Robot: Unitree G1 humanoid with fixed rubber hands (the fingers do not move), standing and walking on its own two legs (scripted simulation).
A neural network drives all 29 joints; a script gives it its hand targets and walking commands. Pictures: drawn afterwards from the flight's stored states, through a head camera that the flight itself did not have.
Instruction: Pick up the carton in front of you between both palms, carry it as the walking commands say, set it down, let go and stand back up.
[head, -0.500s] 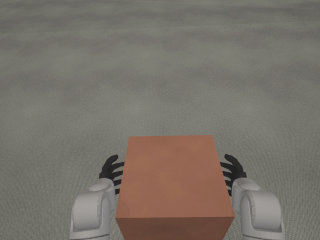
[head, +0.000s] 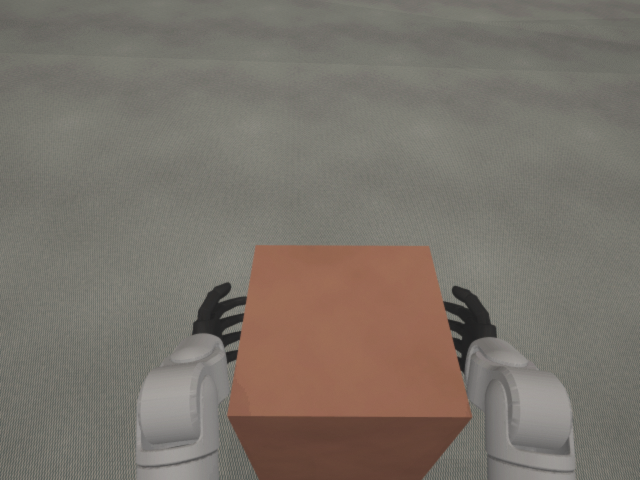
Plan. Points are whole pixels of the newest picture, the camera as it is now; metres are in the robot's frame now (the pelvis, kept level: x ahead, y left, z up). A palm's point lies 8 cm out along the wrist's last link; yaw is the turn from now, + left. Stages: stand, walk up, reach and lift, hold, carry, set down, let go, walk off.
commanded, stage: carry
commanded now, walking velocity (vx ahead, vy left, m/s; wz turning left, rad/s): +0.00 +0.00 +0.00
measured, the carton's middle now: (340, 370) +0.28 +0.00 +0.00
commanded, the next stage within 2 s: none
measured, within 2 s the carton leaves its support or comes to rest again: neither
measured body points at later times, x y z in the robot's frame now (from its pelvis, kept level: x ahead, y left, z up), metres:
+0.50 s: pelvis +0.15 -0.03 -0.02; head +0.15 -0.03 +0.43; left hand +0.43 +0.14 +0.06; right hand +0.44 -0.16 +0.05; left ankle +0.04 +0.07 -0.75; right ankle +0.18 -0.12 -0.75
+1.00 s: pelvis +0.13 -0.02 -0.02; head +0.10 -0.02 +0.43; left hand +0.39 +0.15 +0.06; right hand +0.41 -0.15 +0.06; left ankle +0.04 +0.07 -0.75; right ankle +0.18 -0.12 -0.75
